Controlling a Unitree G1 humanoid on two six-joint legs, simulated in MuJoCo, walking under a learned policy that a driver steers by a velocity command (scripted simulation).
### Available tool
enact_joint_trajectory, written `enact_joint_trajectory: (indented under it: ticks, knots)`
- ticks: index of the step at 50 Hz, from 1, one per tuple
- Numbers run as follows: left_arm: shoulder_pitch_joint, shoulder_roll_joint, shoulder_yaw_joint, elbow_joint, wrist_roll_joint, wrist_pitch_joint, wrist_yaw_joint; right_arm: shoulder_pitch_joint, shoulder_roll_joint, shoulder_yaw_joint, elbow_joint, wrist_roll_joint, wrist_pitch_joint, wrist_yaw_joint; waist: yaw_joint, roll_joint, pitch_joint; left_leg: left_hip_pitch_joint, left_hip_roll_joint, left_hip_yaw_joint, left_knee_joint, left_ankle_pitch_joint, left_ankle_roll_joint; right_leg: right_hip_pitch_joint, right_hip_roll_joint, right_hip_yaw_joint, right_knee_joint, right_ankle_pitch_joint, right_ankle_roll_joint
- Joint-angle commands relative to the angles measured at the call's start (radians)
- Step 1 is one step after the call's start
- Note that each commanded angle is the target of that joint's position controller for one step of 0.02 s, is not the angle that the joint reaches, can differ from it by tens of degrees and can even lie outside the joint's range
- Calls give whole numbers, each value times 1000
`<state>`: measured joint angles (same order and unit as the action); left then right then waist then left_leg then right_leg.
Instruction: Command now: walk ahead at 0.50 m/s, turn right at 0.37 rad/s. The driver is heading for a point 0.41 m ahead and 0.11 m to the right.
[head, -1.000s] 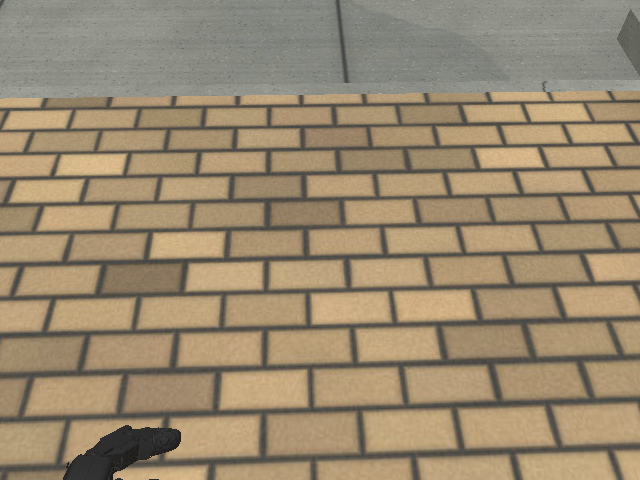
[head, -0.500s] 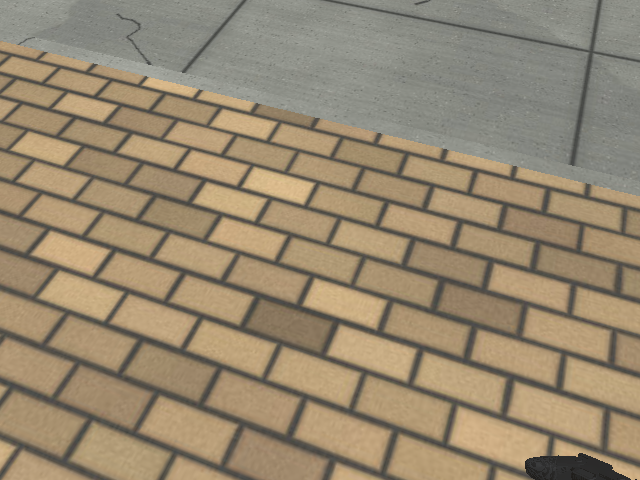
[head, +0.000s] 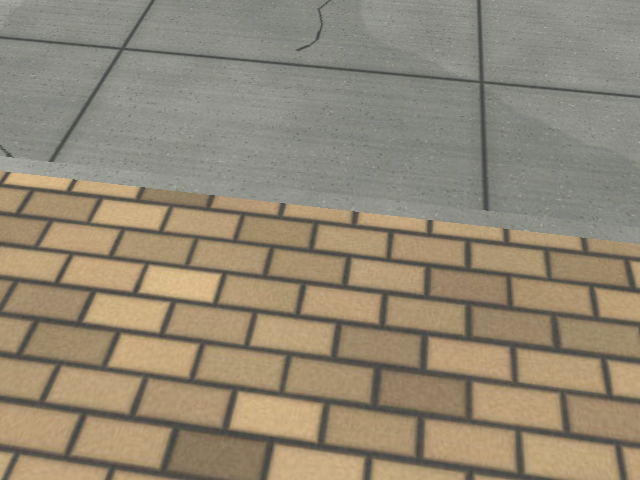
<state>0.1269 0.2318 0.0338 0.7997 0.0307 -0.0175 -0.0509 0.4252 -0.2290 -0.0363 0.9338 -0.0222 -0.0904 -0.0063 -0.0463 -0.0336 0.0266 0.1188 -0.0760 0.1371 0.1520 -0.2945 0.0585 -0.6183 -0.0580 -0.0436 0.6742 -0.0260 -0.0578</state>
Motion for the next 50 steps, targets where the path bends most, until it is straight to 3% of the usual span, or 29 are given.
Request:
enact_joint_trajectory:
  ticks: [1, 3, 4, 5, 6, 7, 8, 9, 11, 13, 15, 17, 20, 25, 28, 29, 30, 31, 32, 33, 34, 35, 38, 44, 46, 47, 48, 49, 50]
  knots:
    - [-95, 58, 10, -95, 3, -18, -2, 21, -147, -27, -19, -4, -6, -15, 10, 97, 74, -2, 314, -20, 76, 755, 83, 20, 40, -58, -66, -78, -49]
    - [6, 81, 24, -74, 6, -20, 6, 6, -179, -33, -14, -8, 4, -21, 58, 125, -5, 30, 315, 15, 282, 1074, 66, 158, 114, -106, -82, -183, -94]
    - [131, 100, 37, -38, 11, -26, 11, -1, -191, -36, -16, -8, 14, -23, 111, 117, -78, -2, 303, 39, 469, 1079, 52, 306, 150, -109, -136, -180, -119]
    - [295, 156, 61, 9, 25, -32, 20, -14, -189, -33, -35, -3, 15, -25, 183, 76, -170, -177, 278, 52, 720, 873, 29, 560, 92, 3, -175, -183, -168]
    - [368, 289, 101, 5, 27, -29, 35, 22, -102, -12, -101, 24, 6, -8, 170, -149, -294, -573, 124, 71, 1137, 278, -26, 881, -209, 488, -208, -205, -318]
    - [334, 285, 99, 4, -15, -20, 30, -34, -141, -25, -120, 6, -4, -1, 153, -113, -345, -752, 18, -129, 1288, -208, -31, 931, -298, 810, -353, -84, -368]
    - [277, 267, 96, 10, -29, -15, 33, -115, -136, -22, -146, 1, -10, 6, 132, -39, -203, -831, 93, -198, 1276, -119, -23, 825, -260, 639, -362, -93, -333]
    - [229, 208, 82, 6, -27, -13, 36, -137, -128, -16, -154, 6, -20, 9, 103, 22, -94, -817, 133, -183, 1192, -43, -24, 681, -226, 527, -388, -36, -293]
    - [162, 147, 63, 3, -33, -17, 42, -125, -116, -15, -153, -17, 3, 8, 31, 38, -11, -713, 177, -180, 1049, -17, -47, 487, -125, 381, -433, 75, -225]
    - [167, 148, 61, 1, -34, -33, 40, -108, -102, -12, -153, -30, 38, 15, 14, 12, -31, -660, 177, -163, 994, -7, -73, 432, -83, 326, -451, 144, -224]
    - [193, 175, 68, 7, -34, -42, 40, -149, -95, -11, -172, -29, 52, 19, 17, 5, -23, -686, 178, -148, 921, 44, -95, 411, -58, 302, -473, 137, -223]
    - [227, 176, 66, 16, -31, -44, 42, -215, -95, -12, -192, -23, 54, 18, 34, 0, 11, -725, 174, -129, 825, 117, -111, 425, -52, 268, -464, 333, -201]
    - [271, 163, 59, 31, -34, -39, 46, -283, -80, -3, -210, -13, 52, 17, 66, -27, -16, -698, 143, -107, 681, 213, -103, 484, -20, 197, -391, 603, -131]
    - [302, 149, 46, 45, -19, -24, 65, -347, -88, 4, -217, -1, 40, 12, 108, -52, -35, -633, 88, -105, 496, 273, -60, 594, -38, 213, -315, 629, -91]
    - [248, 165, 47, 40, -17, -26, 77, -211, -128, -9, -166, -7, 22, -1, 43, -50, -48, -470, 60, -132, 363, 231, -11, 610, -59, 261, -186, 666, -70]
    - [224, 169, 46, 40, -28, -31, 76, -130, -130, -10, -137, -11, 7, -7, -8, -12, -69, -354, 72, -135, 239, 377, 8, 595, -23, 240, -76, 610, -51]
    - [238, 140, 34, 15, -36, -41, 73, -46, -178, -17, -123, -18, -8, -17, -21, 76, -169, -146, 233, -273, 283, 793, 43, 495, 32, 217, 94, 327, -24]
    - [418, 60, 22, 36, -61, -34, 77, -44, -234, -27, -135, -9, 2, -14, 51, 284, -292, 54, 501, -532, 354, 1330, 230, 323, 188, 141, 372, -478, 7]
    - [440, 121, 32, 74, -39, -13, 84, -52, -180, -18, -135, 25, 20, -5, 44, 208, -343, 6, 522, -628, 313, 1224, 296, 276, 197, 157, 462, -627, 10]
    - [373, 135, 35, 88, -19, 3, 82, -114, -125, -3, -144, 29, 25, 0, 51, 101, -230, -108, 465, -550, 262, 1001, 272, 258, 162, 187, 492, -577, 21]
    - [305, 122, 31, 81, -8, 12, 77, -179, -85, 11, -150, 21, 30, -3, 59, 74, -148, -202, 403, -474, 212, 820, 223, 253, 137, 182, 448, -530, 30]
    - [269, 108, 27, 79, -9, 23, 71, -210, -65, 22, -146, 15, 35, -10, 71, 93, -99, -274, 355, -405, 167, 724, 181, 278, 111, 179, 379, -494, 42]
    - [295, 75, 13, 116, -11, 56, 66, -228, -89, 20, -116, 2, 44, -14, 97, 162, -96, -366, 261, -285, 127, 553, 124, 401, 110, 106, 197, -450, 70]
    - [226, 67, -1, 157, -15, 71, 77, -219, -133, 4, -73, 6, 77, -13, 73, 175, -63, -431, 250, -336, 55, -60, 102, 471, 90, 47, -90, -328, 50]
    - [238, 59, -7, 181, -8, 60, 78, -216, -126, 3, -60, 13, 92, -15, 83, 141, -20, -517, 236, -339, 41, -207, 50, 544, 80, 54, -230, -237, 21]
    - [233, 70, -10, 181, 1, 50, 80, -204, -114, 3, -52, 15, 95, -14, 78, 105, 6, -544, 225, -337, 49, -230, 11, 546, 32, 122, -290, -228, 3]
    - [214, 99, -9, 178, 3, 39, 82, -189, -102, 3, -49, 23, 99, -12, 54, 45, 34, -522, 180, -298, 77, -191, -20, 460, -30, 216, -350, -331, -19]
    - [187, 89, -14, 192, -11, 30, 80, -195, -85, 3, -41, 27, 101, -8, 32, -34, 77, -410, 132, -240, 120, -65, -26, 301, -50, 246, -395, -429, -28]
    - [166, 66, -22, 197, -14, 17, 80, -184, -74, 6, -23, 21, 98, -4, 18, -57, 61, -292, 129, -230, 170, 44, -22, 237, -58, 257, -441, -452, -15]
